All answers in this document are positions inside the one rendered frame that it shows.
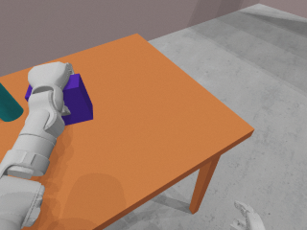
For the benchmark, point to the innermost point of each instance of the right robot hand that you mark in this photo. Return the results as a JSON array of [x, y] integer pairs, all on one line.
[[253, 220]]

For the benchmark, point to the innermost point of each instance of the table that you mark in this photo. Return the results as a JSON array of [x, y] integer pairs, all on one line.
[[152, 126]]

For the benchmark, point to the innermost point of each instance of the left robot upper arm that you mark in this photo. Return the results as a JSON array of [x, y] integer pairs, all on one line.
[[20, 202]]

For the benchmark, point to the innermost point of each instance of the left robot hand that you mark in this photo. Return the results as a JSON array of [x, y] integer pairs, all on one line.
[[56, 73]]

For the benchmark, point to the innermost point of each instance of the robot left forearm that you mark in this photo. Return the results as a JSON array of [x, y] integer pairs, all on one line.
[[31, 151]]

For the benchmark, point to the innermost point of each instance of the sponge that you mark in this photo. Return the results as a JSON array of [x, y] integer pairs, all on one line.
[[76, 98]]

